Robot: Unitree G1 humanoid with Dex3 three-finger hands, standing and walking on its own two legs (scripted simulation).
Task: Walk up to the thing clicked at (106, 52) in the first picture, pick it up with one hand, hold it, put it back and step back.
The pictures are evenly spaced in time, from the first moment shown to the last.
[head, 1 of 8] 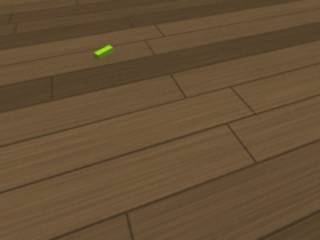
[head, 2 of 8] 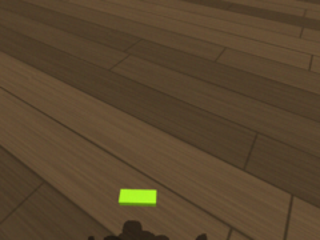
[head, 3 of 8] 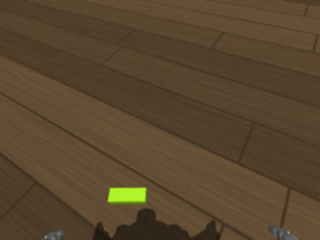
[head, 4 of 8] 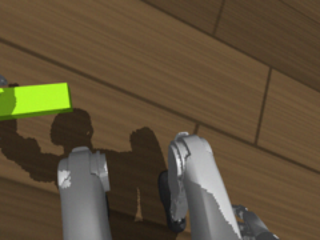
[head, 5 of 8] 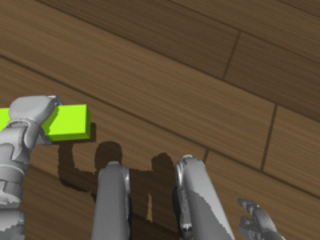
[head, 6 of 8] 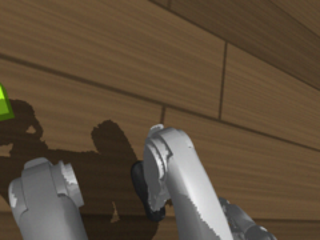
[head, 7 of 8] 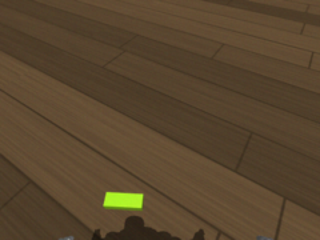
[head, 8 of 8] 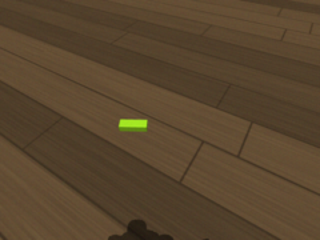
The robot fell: no
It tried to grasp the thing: yes
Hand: left
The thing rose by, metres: 0.69
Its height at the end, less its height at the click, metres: +0.00
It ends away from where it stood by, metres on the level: 0.01
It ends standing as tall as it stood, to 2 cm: yes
